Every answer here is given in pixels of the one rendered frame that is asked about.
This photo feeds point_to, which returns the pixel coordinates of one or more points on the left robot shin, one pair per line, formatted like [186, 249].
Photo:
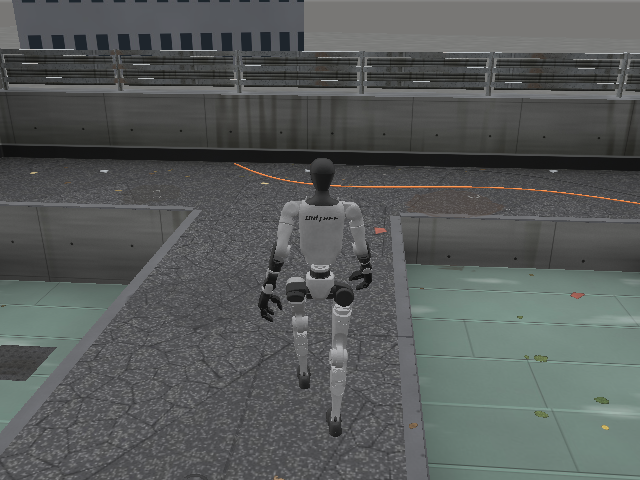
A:
[301, 347]

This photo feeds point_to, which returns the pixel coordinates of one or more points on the robot right forearm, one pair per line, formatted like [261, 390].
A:
[365, 261]

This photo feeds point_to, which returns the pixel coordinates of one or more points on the left robot upper arm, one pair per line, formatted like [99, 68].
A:
[289, 211]

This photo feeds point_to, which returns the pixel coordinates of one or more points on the robot left forearm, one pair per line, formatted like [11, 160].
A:
[273, 272]

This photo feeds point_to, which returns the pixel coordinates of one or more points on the robot left thigh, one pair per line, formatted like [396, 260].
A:
[296, 296]

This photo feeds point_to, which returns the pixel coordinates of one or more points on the right robot hand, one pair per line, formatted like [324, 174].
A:
[358, 275]

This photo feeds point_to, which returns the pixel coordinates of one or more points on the left robot hand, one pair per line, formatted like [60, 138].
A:
[263, 305]

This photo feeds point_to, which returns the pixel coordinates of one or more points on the right robot upper arm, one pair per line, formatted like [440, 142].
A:
[353, 212]

